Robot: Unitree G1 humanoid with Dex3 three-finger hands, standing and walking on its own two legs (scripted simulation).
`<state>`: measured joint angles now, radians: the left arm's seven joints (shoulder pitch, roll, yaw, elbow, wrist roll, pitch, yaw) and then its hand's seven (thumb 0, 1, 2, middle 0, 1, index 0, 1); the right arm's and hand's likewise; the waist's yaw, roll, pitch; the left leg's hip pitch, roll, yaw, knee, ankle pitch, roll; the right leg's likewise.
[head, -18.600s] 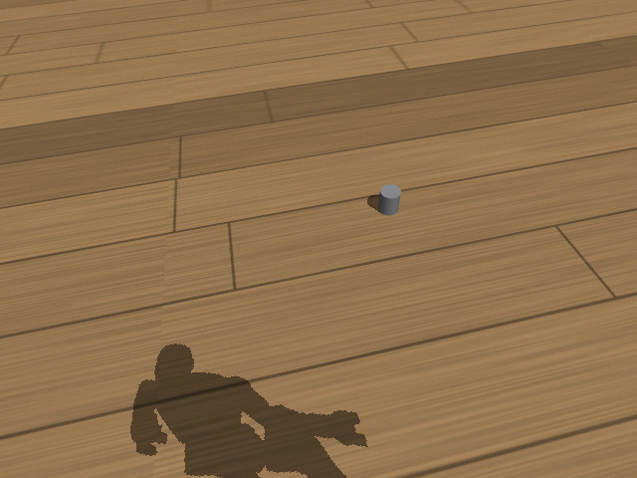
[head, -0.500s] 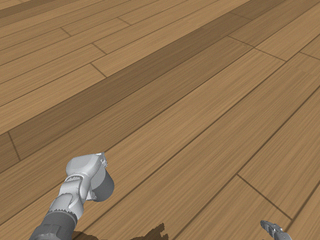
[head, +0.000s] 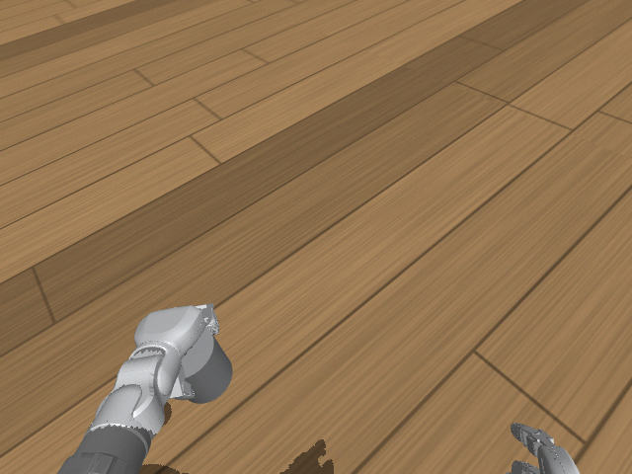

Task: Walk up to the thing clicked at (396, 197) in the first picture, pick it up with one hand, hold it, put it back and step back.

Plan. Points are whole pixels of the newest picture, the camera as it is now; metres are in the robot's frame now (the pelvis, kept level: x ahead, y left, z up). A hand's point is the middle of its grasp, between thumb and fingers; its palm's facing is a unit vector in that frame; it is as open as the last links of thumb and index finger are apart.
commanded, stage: hold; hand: left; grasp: from above
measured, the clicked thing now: (197, 353) +0.32 +0.22 -0.09
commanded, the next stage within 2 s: crouch in 1.04 s
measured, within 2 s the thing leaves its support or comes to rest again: neither
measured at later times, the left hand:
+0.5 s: hand (179, 360) +0.29 +0.22 -0.03, palm faces -0.44 -0.06 -0.90, open 11.3 cm
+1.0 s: hand (178, 357) +0.29 +0.22 -0.03, palm faces -0.44 -0.06 -0.89, open 11.3 cm
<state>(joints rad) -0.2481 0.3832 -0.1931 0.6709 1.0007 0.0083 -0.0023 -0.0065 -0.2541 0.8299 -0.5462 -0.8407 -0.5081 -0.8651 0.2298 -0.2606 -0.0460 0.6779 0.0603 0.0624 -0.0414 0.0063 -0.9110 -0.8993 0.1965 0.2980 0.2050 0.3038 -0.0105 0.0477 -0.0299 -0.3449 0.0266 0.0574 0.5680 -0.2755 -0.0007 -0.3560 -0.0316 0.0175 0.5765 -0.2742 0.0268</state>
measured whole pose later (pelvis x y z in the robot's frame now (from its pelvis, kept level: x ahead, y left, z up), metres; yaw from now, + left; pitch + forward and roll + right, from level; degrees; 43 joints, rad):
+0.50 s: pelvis -0.01 +0.00 +0.01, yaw +0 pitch +1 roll +1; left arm -0.22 0.39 -0.20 0.59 0.99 0.01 -0.05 -0.01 -0.24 0.82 -0.54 -0.85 -0.50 -0.87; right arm 0.20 -0.26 -0.03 0.67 0.07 0.07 -0.06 0.01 -0.91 -0.90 0.20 0.30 0.20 0.30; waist 0.01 0.05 -0.01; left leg -0.28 0.02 0.06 0.50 -0.24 0.00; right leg -0.29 -0.03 0.02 0.52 -0.24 0.03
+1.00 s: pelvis +0.00 +0.00 +0.01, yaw +0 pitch +1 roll +0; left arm -0.22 0.39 -0.20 0.59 0.99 0.01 -0.05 -0.01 -0.25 0.83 -0.54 -0.85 -0.50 -0.87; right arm 0.19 -0.25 -0.03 0.68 0.07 0.08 -0.06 0.01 -0.92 -0.90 0.20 0.30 0.20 0.30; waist 0.01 0.05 0.00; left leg -0.25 0.02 0.06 0.47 -0.23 0.00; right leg -0.27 -0.03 0.02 0.49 -0.24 0.03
